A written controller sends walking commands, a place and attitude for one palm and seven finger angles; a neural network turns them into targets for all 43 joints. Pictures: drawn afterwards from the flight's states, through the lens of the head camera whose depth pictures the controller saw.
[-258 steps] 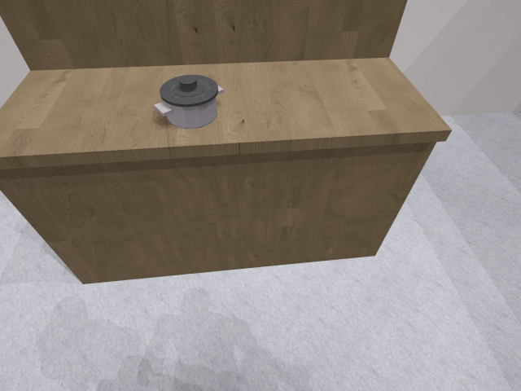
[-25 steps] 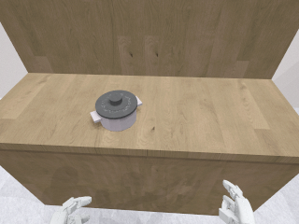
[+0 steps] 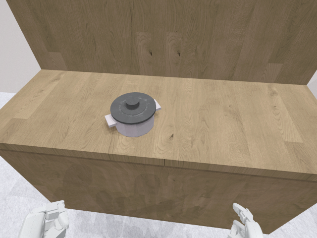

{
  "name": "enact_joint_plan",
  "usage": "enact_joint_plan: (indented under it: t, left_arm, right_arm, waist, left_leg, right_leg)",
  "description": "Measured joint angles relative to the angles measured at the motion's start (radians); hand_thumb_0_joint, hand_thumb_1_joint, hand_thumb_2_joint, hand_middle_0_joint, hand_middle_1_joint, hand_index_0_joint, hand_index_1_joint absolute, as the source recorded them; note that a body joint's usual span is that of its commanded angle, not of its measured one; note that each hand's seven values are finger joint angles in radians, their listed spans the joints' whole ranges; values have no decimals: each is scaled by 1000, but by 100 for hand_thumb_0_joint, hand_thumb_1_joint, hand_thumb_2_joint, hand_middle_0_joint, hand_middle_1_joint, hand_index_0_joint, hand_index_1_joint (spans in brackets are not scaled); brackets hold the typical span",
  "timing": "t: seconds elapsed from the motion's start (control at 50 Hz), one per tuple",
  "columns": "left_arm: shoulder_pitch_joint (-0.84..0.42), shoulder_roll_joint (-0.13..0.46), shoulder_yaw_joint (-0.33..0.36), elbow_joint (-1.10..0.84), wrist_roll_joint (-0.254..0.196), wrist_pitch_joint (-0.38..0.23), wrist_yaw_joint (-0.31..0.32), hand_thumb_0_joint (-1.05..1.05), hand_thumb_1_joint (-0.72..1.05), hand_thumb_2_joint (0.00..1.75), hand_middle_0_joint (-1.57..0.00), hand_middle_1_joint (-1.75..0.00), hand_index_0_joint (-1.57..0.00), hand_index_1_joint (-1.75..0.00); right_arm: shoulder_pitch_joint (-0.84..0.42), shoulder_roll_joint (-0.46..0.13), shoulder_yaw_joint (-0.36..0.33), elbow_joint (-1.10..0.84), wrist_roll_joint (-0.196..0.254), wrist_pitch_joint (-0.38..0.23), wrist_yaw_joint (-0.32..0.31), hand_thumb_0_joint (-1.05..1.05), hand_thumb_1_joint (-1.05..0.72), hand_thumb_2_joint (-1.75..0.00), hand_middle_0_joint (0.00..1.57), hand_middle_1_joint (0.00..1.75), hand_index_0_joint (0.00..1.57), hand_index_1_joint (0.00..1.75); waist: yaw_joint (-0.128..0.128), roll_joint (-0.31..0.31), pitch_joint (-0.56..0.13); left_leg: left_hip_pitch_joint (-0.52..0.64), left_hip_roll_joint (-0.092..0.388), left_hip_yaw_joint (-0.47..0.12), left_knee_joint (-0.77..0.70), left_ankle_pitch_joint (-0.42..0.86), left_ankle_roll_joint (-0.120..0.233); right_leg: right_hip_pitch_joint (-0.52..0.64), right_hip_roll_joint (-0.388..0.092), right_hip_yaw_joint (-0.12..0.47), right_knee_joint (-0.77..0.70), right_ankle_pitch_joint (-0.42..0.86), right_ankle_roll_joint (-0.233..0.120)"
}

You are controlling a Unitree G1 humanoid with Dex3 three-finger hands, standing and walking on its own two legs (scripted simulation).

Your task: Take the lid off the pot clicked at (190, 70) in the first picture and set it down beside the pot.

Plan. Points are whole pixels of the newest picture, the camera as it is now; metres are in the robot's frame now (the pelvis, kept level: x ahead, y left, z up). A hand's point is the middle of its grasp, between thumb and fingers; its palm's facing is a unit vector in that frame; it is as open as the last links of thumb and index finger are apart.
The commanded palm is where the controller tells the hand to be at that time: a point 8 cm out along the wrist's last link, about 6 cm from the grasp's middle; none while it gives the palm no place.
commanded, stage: raise the hand higher, near the body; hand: left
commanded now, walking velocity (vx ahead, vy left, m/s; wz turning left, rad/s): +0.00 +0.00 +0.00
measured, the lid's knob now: (132, 102) +0.51 +0.14 +0.05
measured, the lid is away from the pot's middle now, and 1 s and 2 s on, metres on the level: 0.00 0.00 0.00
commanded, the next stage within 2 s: reach forward and open the fingers in 0.68 s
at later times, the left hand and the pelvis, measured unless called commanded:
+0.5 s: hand (56, 207) +0.16 +0.23 +0.07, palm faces +0.28 -0.88 -0.39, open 3.1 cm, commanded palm +0.11 +0.27 +0.10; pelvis +0.01 +0.01 +0.00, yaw +0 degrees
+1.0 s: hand (46, 191) +0.18 +0.26 +0.09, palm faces +0.00 -0.19 -0.98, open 2.9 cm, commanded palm +0.16 +0.27 +0.14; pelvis +0.00 +0.00 +0.00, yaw -2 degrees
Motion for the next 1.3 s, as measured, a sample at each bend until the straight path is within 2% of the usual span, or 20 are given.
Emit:
enact_joint_plan:
  t: [0.08, 0.22, 0.32, 0.56, 0.8, 0.84, 0.92, 0.96, 1.02, 1.04, 1.08, 1.16, 1.22, 1.3]
  left_arm:
    - [16, 5, -7, -27, 7, -4, -5, 1, 90, 89, -129, -149, -129, -149]
    - [52, 14, -9, -131, 14, -20, 2, 1, 90, 89, -129, -149, -129, -150]
    - [33, 13, -14, -152, 16, -23, 0, 1, 90, 89, -130, -150, -130, -150]
    - [-17, 29, 21, -224, 7, -33, 3, 1, 90, 89, -130, -150, -130, -150]
    - [-62, 56, 73, -262, -7, -48, 8, 1, 89, 89, -130, -150, -130, -150]
    - [-77, 100, 61, -280, 192, -10, 31, 1, 89, 89, -130, -149, -130, -150]
    - [-109, 195, 23, -302, 497, 71, 52, 1, 85, 90, -128, -145, -129, -146]
    - [-99, 245, 10, -304, 618, 107, 41, 1, 82, 92, -127, -141, -127, -142]
    - [-112, 316, -12, -281, 742, 141, 0, 1, 75, 95, -125, -133, -125, -134]
    - [-124, 333, -19, -266, 766, 146, -18, 1, 72, 96, -124, -131, -124, -131]
    - [-150, 352, -26, -233, 785, 152, -65, 0, 67, 100, -122, -125, -122, -125]
    - [-207, 364, -42, -178, 763, 141, -181, 0, 55, 106, -118, -112, -118, -112]
    - [-252, 383, -57, -161, 750, 104, -257, 0, 45, 111, -114, -101, -114, -102]
    - [-324, 427, -47, -144, 756, 35, -311, 0, 33, 117, -110, -87, -110, -88]
  right_arm:
    - [-1, -10, -10, 6, 1, -4, 1, 2, -91, -90, 20, 30, 20, 30]
    - [-15, -21, -20, -8, 0, -21, 7, 2, -91, -90, 20, 30, 20, 30]
    - [-42, -20, -16, -27, 0, -22, 8, 2, -91, -90, 20, 30, 20, 30]
    - [-51, -4, 12, -47, -8, -13, 19, 2, -91, -90, 20, 30, 20, 30]
    - [-32, -19, 7, -20, -6, 7, 16, 2, -91, -90, 20, 30, 20, 30]
    - [-27, -32, 10, -35, -13, 39, 22, 2, -91, -90, 20, 30, 20, 30]
    - [-59, -63, 5, -64, -16, 120, 47, 2, -91, -90, 20, 30, 20, 30]
    - [-78, -77, 2, -74, -12, 166, 56, 2, -91, -90, 20, 30, 20, 30]
    - [-96, -96, -4, -76, -3, 214, 58, 2, -91, -90, 20, 30, 20, 30]
    - [-100, -102, -6, -73, 0, 224, 57, 2, -91, -90, 20, 30, 20, 30]
    - [-107, -111, -9, -67, 13, 235, 54, 2, -91, -90, 20, 30, 20, 30]
    - [-112, -117, -12, -66, 25, 237, 44, 2, -91, -90, 20, 30, 20, 30]
    - [-108, -116, -8, -72, 25, 228, 31, 2, -91, -90, 20, 30, 20, 30]
    - [-104, -110, 0, -76, 23, 222, 21, 2, -91, -90, 20, 30, 20, 30]
  waist:
    - [-3, 4, 6]
    - [6, 1, -4]
    - [16, 2, 0]
    - [28, 7, 5]
    - [20, 20, 12]
    - [27, 18, -7]
    - [35, 32, -10]
    - [38, 44, -16]
    - [39, 66, -27]
    - [38, 74, -31]
    - [34, 89, -38]
    - [24, 105, -42]
    - [21, 103, -35]
    - [19, 91, -19]
  left_leg:
    - [3, -5, 8, -2, -3, 7]
    - [17, -13, 13, -14, -3, 14]
    - [22, -16, 12, -15, -3, 17]
    - [34, -14, 5, -27, 4, 13]
    - [47, -2, 4, -43, 10, 3]
    - [13, -1, 7, -27, 7, 1]
    - [-52, 4, 18, 11, 0, -2]
    - [-73, 9, 28, 20, -2, -3]
    - [-87, 10, 28, 23, -1, -3]
    - [-87, 8, 25, 20, 1, -2]
    - [-84, 5, 19, 14, 4, -1]
    - [-69, -1, 5, -2, 14, 1]
    - [-58, -4, -3, -11, 21, 2]
    - [-45, -3, -11, -25, 33, 2]
  right_leg:
    - [1, -5, 7, -3, 0, 7]
    - [13, -13, 13, -13, 1, 15]
    - [21, -15, 12, -17, 2, 18]
    - [36, -13, 4, -31, 7, 14]
    - [47, -1, 3, -47, 14, 5]
    - [7, -1, 6, -21, 7, 2]
    - [-68, 3, 18, 28, -3, -5]
    - [-95, 7, 28, 40, -2, -7]
    - [-109, 8, 29, 44, -2, -7]
    - [-107, 7, 26, 42, -2, -6]
    - [-100, 4, 19, 34, 0, -5]
    - [-79, -2, 5, 17, 4, -1]
    - [-64, -4, -3, 5, 10, 0]
    - [-43, -2, -11, -19, 24, -1]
